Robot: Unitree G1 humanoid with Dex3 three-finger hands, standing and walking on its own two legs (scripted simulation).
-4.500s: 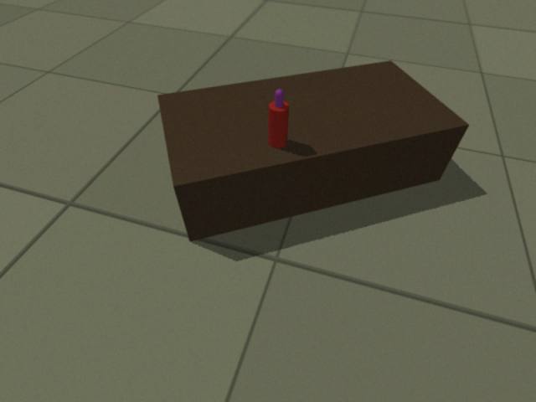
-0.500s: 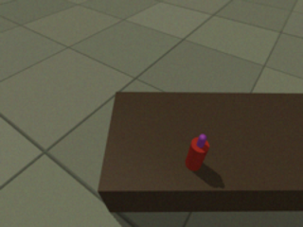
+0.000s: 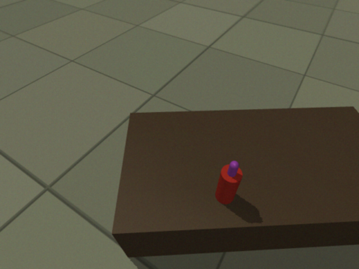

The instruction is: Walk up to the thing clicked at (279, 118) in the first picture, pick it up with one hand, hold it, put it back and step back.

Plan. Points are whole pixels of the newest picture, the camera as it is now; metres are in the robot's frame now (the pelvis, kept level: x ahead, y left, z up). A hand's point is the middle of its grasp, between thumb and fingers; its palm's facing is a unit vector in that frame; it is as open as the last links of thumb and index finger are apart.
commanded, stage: walk up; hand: right
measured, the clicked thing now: (229, 180) +0.49 -0.19 -0.30
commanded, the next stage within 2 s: stand in 0.58 s
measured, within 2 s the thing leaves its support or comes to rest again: neither
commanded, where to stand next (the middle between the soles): +0.05 +0.01 m, yaw +1 degrees
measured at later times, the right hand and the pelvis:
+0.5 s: hand out of the picture +0.09 -0.25 -0.15, palm faces +0.03 +0.94 -0.33, open 7.4 cm; pelvis +0.01 +0.01 +0.00, yaw -1 degrees
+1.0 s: hand out of the picture +0.08 -0.26 -0.15, palm faces +0.01 +0.94 -0.34, open 7.4 cm; pelvis -0.01 +0.00 +0.00, yaw +0 degrees
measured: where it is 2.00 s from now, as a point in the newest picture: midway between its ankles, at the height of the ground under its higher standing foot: outside the picture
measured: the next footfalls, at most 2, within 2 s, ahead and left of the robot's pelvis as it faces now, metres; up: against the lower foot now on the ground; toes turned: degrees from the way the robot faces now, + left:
none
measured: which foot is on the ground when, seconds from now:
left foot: down 0.00-1.00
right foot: down 0.00-1.00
